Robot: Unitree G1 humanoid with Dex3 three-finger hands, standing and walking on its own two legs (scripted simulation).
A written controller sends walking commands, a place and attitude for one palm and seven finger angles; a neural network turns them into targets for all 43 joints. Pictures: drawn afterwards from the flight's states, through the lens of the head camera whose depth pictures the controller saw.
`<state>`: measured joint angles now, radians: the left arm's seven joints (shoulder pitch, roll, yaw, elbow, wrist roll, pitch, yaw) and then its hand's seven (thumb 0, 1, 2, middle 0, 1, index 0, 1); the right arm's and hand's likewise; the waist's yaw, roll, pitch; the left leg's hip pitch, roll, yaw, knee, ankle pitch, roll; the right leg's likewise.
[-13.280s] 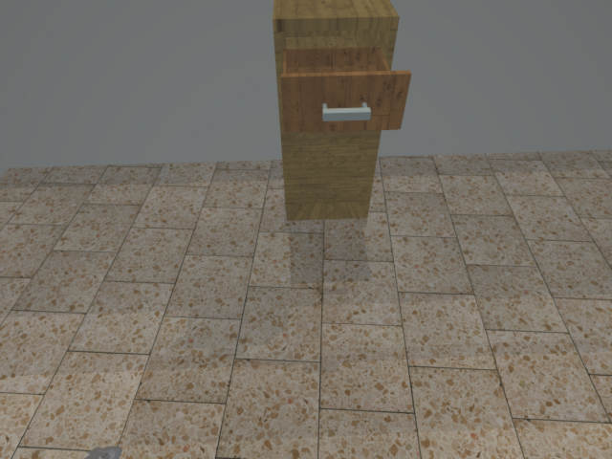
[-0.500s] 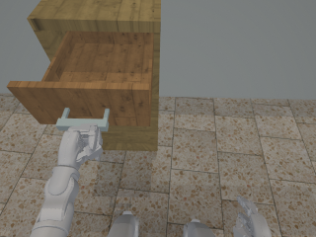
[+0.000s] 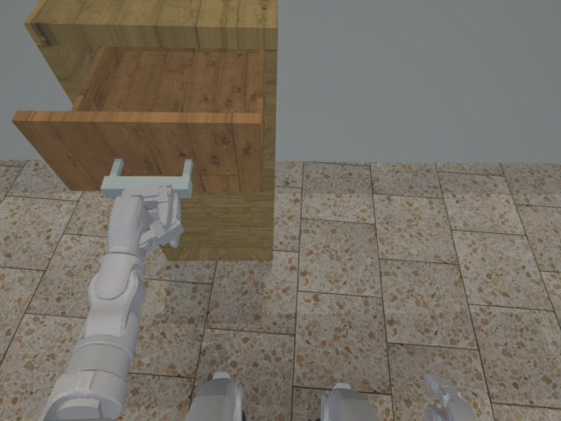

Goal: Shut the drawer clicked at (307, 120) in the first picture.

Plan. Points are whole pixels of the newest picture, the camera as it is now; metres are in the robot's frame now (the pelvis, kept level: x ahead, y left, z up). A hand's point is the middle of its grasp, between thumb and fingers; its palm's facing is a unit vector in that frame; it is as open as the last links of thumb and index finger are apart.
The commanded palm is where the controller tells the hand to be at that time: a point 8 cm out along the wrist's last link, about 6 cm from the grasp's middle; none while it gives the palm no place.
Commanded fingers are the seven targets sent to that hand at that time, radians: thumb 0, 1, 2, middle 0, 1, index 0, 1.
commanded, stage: push the drawer shut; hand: left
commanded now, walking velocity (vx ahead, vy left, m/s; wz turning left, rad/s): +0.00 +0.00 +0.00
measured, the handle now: (150, 176) +0.45 +0.21 +0.05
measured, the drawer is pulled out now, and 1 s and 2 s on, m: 0.17 0.03 0.00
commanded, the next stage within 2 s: pull the fist back off the drawer in 1.58 s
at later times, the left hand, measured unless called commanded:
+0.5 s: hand (186, 187) +0.44 +0.15 +0.05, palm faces +0.03 -1.00 -0.05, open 2.9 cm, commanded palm +0.44 +0.21 +0.06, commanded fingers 0.00 0.90 0.90 -1.40 -1.60 -1.40 -1.60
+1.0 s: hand (192, 149) +0.51 +0.16 +0.05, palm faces +0.03 -1.00 -0.04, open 2.9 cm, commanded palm +0.50 +0.20 +0.06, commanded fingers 0.00 0.90 0.90 -1.40 -1.60 -1.40 -1.60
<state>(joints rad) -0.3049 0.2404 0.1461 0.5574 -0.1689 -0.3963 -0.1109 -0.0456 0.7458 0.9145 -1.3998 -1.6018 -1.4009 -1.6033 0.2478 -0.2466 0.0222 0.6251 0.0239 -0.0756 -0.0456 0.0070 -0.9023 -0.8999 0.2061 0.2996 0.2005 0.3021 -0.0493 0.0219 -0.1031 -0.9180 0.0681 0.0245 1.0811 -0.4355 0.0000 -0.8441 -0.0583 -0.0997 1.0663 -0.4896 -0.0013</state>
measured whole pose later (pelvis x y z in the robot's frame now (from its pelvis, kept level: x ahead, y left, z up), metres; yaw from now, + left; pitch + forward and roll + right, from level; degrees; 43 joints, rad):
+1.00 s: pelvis +0.00 +0.00 -0.01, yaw -2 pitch +23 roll -3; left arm -0.86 0.43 0.36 1.12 -0.07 -0.44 -0.12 -0.02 0.79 0.93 -1.40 -1.60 -1.40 -1.60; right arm 0.36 -0.26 0.03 0.66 -0.02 0.03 -0.01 0.00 -0.90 -0.90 0.21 0.30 0.20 0.30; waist -0.16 0.03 -0.11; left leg -1.09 0.10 0.02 1.14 -0.45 0.00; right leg -1.01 -0.03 -0.09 1.11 -0.49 -0.01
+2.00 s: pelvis -0.02 +0.02 -0.03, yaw -2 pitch +26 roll -5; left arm -1.12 0.56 0.34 1.27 0.00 -0.37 -0.08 -0.03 0.63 0.93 -1.40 -1.60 -1.40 -1.60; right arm 0.39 -0.27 0.07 0.66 -0.05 -0.01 0.00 0.00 -0.90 -0.90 0.21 0.30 0.20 0.30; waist -0.24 0.03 -0.10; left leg -1.26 0.09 -0.01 1.21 -0.42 0.02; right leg -1.15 -0.03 -0.11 1.14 -0.45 0.01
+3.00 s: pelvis +0.05 +0.00 +0.05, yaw -1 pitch +10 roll -1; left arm -0.14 0.27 0.22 0.34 -0.24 -0.24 -0.17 0.02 0.90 0.90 -1.40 -1.60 -1.40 -1.60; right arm 0.24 -0.25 0.01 0.55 0.06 0.01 -0.03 0.00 -0.90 -0.90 0.20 0.30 0.20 0.30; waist -0.03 0.05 -0.11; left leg -0.58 0.07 0.04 0.81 -0.41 -0.01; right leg -0.51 -0.03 -0.08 0.77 -0.44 0.00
